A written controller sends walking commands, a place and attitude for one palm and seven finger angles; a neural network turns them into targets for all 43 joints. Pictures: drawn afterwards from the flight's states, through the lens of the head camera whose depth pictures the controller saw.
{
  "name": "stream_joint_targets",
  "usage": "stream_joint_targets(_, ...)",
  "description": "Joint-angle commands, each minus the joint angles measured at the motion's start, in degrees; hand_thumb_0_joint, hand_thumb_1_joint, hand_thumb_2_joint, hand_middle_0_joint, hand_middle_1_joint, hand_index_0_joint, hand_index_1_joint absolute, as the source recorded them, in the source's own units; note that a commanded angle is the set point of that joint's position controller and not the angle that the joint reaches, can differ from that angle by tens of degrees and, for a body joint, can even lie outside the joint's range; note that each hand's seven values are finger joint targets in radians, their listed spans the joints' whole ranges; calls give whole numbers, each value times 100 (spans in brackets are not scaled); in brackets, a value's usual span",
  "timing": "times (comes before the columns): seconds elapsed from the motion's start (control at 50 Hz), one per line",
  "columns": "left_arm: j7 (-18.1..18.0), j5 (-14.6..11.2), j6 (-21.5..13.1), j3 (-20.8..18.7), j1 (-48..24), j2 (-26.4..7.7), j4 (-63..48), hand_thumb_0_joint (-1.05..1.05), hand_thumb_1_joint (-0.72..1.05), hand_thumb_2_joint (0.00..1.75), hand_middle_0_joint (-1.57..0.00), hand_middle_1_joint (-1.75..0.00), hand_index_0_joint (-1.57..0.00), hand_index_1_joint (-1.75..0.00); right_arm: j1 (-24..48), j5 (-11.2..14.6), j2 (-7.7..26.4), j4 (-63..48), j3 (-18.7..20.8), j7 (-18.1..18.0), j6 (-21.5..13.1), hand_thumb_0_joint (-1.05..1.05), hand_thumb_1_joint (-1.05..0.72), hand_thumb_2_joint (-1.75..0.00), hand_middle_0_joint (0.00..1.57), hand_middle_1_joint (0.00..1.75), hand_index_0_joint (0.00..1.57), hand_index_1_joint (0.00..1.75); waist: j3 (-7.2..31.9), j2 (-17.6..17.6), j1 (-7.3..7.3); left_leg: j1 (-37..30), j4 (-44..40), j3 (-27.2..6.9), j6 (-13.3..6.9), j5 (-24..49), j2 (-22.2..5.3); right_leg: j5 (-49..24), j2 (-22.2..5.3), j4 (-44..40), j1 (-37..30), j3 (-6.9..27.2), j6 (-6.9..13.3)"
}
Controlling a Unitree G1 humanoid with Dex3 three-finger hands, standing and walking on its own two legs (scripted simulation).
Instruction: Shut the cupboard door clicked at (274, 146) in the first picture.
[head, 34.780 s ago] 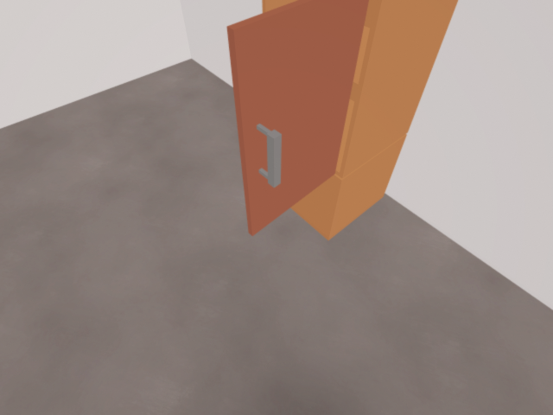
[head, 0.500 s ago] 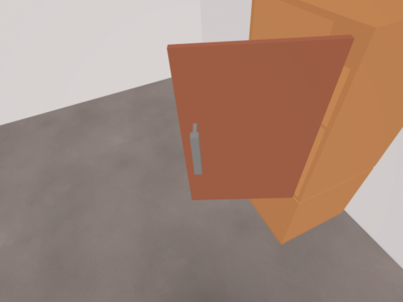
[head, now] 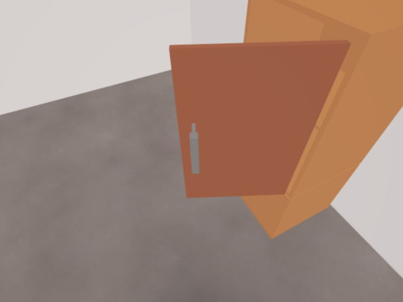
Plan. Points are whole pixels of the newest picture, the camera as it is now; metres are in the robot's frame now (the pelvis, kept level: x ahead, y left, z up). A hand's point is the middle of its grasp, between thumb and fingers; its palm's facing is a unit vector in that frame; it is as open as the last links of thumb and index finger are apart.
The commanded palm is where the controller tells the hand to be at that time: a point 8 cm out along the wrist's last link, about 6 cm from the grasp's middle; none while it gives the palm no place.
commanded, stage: look again from close up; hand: left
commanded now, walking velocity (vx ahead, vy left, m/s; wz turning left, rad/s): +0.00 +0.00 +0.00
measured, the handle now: (194, 149) +0.52 +0.05 -0.04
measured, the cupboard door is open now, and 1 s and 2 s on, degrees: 65 65 65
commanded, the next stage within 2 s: shuffle to correct the standing spot in 0.46 s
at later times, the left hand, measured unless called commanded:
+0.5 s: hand out of the picture +0.03 +0.14 -0.17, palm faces +0.02 -0.98 -0.17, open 7.3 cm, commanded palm none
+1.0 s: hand out of the picture +0.06 +0.10 -0.17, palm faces +0.04 -0.98 -0.19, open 7.4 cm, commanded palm none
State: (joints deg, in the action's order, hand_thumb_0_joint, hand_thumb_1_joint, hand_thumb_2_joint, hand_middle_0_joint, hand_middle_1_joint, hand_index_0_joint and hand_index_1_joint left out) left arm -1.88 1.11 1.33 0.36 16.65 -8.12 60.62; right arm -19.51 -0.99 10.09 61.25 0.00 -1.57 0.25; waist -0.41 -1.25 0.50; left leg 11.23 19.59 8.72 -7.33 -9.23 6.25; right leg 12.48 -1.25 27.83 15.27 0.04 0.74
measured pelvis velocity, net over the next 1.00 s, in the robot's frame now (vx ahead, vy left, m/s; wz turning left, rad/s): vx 0.06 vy -0.07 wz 0.03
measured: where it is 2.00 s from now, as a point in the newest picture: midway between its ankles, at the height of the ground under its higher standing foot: outside the picture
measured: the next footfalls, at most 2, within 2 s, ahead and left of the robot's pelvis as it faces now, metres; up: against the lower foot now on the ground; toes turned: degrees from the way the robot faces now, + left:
right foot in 1.06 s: +0.13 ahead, -0.22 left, +0.00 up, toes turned -1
left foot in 1.34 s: +0.13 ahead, -0.07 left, +0.00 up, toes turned +7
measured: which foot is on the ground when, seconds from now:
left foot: down 0.00-1.00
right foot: down 0.00-0.82, up 0.84-1.00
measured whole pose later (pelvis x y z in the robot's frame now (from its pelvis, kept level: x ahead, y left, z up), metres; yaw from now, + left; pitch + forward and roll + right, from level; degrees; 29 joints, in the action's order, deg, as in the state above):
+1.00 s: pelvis +0.06 -0.07 +0.00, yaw +1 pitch +1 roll +1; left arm -0.4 1.6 3.0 -2.0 16.2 -8.1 60.5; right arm -17.7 -2.1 8.7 64.3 1.4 -3.8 -0.5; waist -3.1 -0.1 1.2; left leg 9.5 25.3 4.8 -2.1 -16.6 0.7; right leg 24.9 -1.3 41.0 19.2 -1.6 1.5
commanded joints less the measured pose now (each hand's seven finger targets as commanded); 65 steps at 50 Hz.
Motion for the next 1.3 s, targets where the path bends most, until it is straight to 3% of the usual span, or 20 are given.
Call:
stream_joint_targets(0.0, -17, 7, -149, -62, 294, -512, -128, 0, 90, 90, -20, -30, -20, -30, -88, 11, 601, -231, 105, -14, -182, 0, -90, -90, 20, 30, 20, 30, -360, 251, -60, 303, -951, -1694, 408, -1316, -1477, 123, -322, -416, 45, 495, 273)
stream_joint_targets(0.34, -41, -37, -272, 26, 362, -460, 142, 0, 90, 90, -20, -30, -20, -30, 15, 51, 444, 81, 2, -56, -295, 0, -90, -90, 20, 30, 20, 30, -73, 238, 3, -437, -362, -1197, 410, 693, -1322, -717, -481, -689, -225, 648, 229)
stream_joint_targets(0.54, -50, -53, -274, 38, 357, -481, 186, 0, 90, 90, -20, -30, -20, -30, 56, 47, 429, 177, -23, -84, -298, 0, -90, -90, 20, 30, 20, 30, -139, 197, -27, -465, -277, -1167, 421, 1028, -1318, -967, -490, -702, -413, 626, 238)
stream_joint_targets(0.58, -37, -64, -265, 56, 377, -443, 232, 0, 90, 90, -20, -30, -20, -30, 25, 33, 410, 232, -40, -89, -313, 0, -90, -90, 20, 30, 20, 30, -134, 179, -27, -451, -358, -1239, 407, 819, -1368, -648, -425, -718, -458, 493, 195)
stream_joint_targets(0.62, -28, -48, -231, 52, 425, -407, 249, 0, 90, 90, -20, -30, -20, -30, 18, 20, 428, 270, -32, -95, -298, 0, -90, -90, 20, 30, 20, 30, -255, 317, -31, -325, -383, -1349, 362, 551, -1433, -420, -382, -651, -430, 380, 180)
stream_joint_targets(0.7, 11, -2, -144, 4, 441, -393, 180, 0, 90, 90, -20, -30, -20, -30, -72, -11, 542, 311, 47, -142, -257, 0, -90, -90, 20, 30, 20, 30, -447, 144, -18, -284, -504, -1734, 202, 315, -1715, -51, -262, -346, -132, 122, 177)
stream_joint_targets(0.76, 48, 32, -86, -62, 426, -365, 96, 0, 90, 90, -20, -30, -20, -30, -226, -28, 661, 321, 140, -219, -226, 0, -90, -90, 20, 30, 20, 30, -405, -39, 34, -625, -435, -2057, -33, 843, -2062, 221, -140, 102, 337, -1, 148)
stream_joint_targets(0.84, 95, 70, 13, -199, 229, -414, -162, 0, 90, 90, -20, -30, -20, -30, -440, -74, 801, 279, 261, -290, -174, 0, -90, -90, 20, 30, 20, 30, -327, -142, 140, -1015, -340, -2520, -593, 1662, -2719, 1529, -125, 1515, 1246, 55, 118)
stream_joint_targets(0.9, 149, 70, 36, -265, 61, -335, -352, 0, 90, 90, -20, -30, -20, -30, -308, -117, 866, 168, 330, -297, -174, 0, -90, -90, 20, 30, 20, 30, -270, 16, 116, -853, -160, -2382, -652, 1984, -2787, 1570, -224, 1769, 1316, 159, 110)
stream_joint_targets(0.98, 220, 47, 35, -316, 436, -190, -280, 0, 90, 90, -20, -30, -20, -30, 113, -110, 955, 39, 396, -251, -133, 0, -90, -90, 20, 30, 20, 30, -72, -226, -108, 40, 255, -1473, -86, 1180, -2176, 392, -12, 451, -28, -325, 42)
stream_joint_targets(1.0, 228, 64, 17, -339, 564, -291, -259, 0, 90, 90, -20, -30, -20, -30, 147, -96, 921, 31, 408, -234, -112, 0, -90, -90, 20, 30, 20, 30, -138, -44, -171, 392, 572, -1235, 141, 695, -1936, -98, -7, -85, -415, -288, 56)
stream_joint_targets(1.02, 203, 80, -5, -377, 661, -505, -241, 0, 90, 90, -20, -30, -20, -30, 57, -65, 763, 7, 390, -209, -105, 0, -90, -90, 20, 30, 20, 30, -126, 450, -167, 920, 1007, -893, 366, -173, -1517, -502, -361, -398, -862, 281, 183)
stream_joint_targets(1.04, 162, 92, -15, -424, 775, -838, -212, 0, 90, 90, -20, -30, -20, -30, 61, -40, 461, -74, 335, -181, -95, 0, -90, -90, 20, 30, 20, 30, -161, 1451, -196, 1521, 1775, -231, 613, -1383, -896, -998, -1101, -625, -1097, 1176, 521)
stream_joint_targets(1.06, 137, 73, -11, -452, 974, -1042, -235, 0, 90, 90, -20, -30, -20, -30, 142, -29, 287, -171, 305, -174, -58, 0, -90, -90, 20, 30, 20, 30, 44, 1854, -338, 1656, 2969, -74, 669, -2594, -600, -1018, -1633, -1105, -1010, 1686, 1054)
stream_joint_targets(1.08, 120, 82, 30, -467, 958, -1105, -306, 0, 90, 90, -20, -30, -20, -30, 287, -18, 272, -265, 319, -155, -40, 0, -90, -90, 20, 30, 20, 30, -10, 1543, -411, 1728, 3787, -322, 613, -2894, -617, -450, -1686, -1219, -714, 1743, 1342)
stream_joint_targets(1.1, 85, 101, 31, -463, 824, -933, -349, 0, 90, 90, -20, -30, -20, -30, 407, -20, 283, -322, 350, -174, 3, 0, -90, -90, 20, 30, 20, 30, -134, 1528, -334, 1909, 4259, -466, 592, -2705, -710, -381, -1524, -1347, -559, 1809, 1374)
stream_joint_targets(1.14, 70, 106, 35, -429, 405, -770, -468, 0, 90, 90, -20, -30, -20, -30, 438, -18, 318, -277, 346, -153, -20, 0, -90, -90, 20, 30, 20, 30, -303, 992, -163, 1816, 4333, -484, 633, -2373, -855, -1082, -1269, -1074, -328, 1244, 1417)
stream_joint_targets(1.16, 62, 119, 16, -429, 343, -784, -519, 0, 90, 90, -20, -30, -20, -30, 391, -16, 226, -285, 331, -133, -22, 0, -90, -90, 20, 30, 20, 30, -191, 784, -122, 1676, 4009, -414, 662, -2311, -825, -1407, -1166, -951, -362, 999, 1382)
stream_joint_targets(1.22, 44, 135, 13, -418, 368, -825, -568, 0, 90, 90, -20, -30, -20, -30, 346, -6, 43, -322, 276, -137, -40, 0, -90, -90, 20, 30, 20, 30, -35, 671, -90, 1130, 2839, -223, 709, -1931, -751, -1996, -1019, -788, -335, 881, 1333)
stream_joint_targets(1.28, 93, 36, 74, -394, 209, -762, -588, 0, 90, 90, -20, -30, -20, -30, -274, 4, 115, -143, 252, -213, -96, 0, -90, -90, 20, 30, 20, 30, 184, 594, 179, -175, 808, -231, 690, -338, -771, -1690, -639, -258, -48, 607, 865)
